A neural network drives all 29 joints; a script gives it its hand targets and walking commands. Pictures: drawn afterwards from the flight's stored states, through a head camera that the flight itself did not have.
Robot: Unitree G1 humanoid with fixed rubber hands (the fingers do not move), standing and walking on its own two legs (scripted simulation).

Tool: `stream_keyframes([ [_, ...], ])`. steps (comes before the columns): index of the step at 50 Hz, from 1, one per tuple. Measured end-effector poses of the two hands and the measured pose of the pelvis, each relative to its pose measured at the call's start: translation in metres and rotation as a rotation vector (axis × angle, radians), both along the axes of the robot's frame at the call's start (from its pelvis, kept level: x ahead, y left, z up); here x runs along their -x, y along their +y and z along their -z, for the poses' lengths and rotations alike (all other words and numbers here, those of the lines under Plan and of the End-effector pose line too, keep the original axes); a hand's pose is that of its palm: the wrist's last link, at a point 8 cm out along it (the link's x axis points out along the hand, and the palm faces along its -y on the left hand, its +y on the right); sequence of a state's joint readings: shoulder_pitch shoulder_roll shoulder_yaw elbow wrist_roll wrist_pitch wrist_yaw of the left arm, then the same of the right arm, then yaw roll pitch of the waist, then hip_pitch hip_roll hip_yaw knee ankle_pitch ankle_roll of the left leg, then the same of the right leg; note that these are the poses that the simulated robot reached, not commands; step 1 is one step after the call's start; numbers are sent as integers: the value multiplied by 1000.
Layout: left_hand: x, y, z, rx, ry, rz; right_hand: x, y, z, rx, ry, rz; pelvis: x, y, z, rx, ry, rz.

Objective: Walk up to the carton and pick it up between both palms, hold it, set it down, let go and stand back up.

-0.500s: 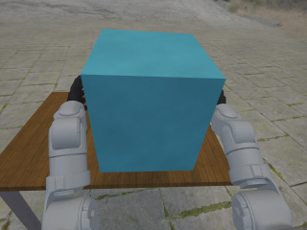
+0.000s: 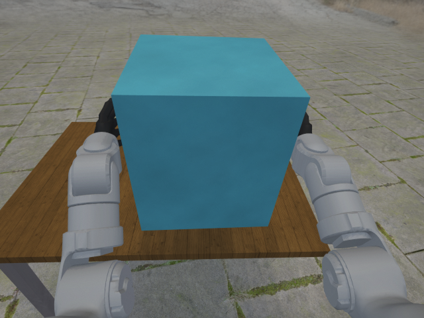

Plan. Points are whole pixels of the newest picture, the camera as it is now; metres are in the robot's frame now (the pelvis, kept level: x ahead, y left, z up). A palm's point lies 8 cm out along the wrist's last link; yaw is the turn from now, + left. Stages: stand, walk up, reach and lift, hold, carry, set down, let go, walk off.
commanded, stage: hold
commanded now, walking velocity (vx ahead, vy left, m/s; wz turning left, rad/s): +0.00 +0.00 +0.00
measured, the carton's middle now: (204, 131) +0.43 +0.00 +0.20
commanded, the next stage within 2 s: none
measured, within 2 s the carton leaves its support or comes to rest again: neither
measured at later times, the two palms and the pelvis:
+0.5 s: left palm (108, 143) +0.35 +0.17 +0.23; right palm (304, 144) +0.35 -0.18 +0.22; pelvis +0.01 +0.00 +0.00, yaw -1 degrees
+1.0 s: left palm (102, 143) +0.34 +0.18 +0.24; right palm (300, 145) +0.35 -0.17 +0.22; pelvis -0.01 +0.00 +0.00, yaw +0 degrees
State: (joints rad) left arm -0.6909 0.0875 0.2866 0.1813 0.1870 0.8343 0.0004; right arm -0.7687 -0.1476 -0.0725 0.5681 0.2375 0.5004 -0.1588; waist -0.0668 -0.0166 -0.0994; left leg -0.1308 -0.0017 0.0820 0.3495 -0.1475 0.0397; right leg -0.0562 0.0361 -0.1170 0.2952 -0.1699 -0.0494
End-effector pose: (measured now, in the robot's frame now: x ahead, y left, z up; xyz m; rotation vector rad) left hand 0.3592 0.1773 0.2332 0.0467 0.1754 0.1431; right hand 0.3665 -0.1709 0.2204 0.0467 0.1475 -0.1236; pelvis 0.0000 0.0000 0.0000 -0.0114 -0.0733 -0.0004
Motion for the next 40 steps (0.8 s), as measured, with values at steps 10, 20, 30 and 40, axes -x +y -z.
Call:
stream_keyframes([
  [10, 4, -3, 11, 19, 9, 9, 8, -3, 10, 2, 10, 12, -12, -3, 1, -2, -35, 6],
  [20, 9, -4, 3, 17, -17, 11, 13, -4, 3, -18, -16, 18, -13, -5, 1, -4, -51, 7],
  [30, 15, -5, 4, 20, -1, 16, 22, -5, 6, -13, 1, 25, -4, -3, 1, -5, -59, 13],
  [40, 19, -2, 2, 3, 3, 13, 25, -2, 10, -28, 4, 21, 6, -2, 1, -6, -44, 11],
])
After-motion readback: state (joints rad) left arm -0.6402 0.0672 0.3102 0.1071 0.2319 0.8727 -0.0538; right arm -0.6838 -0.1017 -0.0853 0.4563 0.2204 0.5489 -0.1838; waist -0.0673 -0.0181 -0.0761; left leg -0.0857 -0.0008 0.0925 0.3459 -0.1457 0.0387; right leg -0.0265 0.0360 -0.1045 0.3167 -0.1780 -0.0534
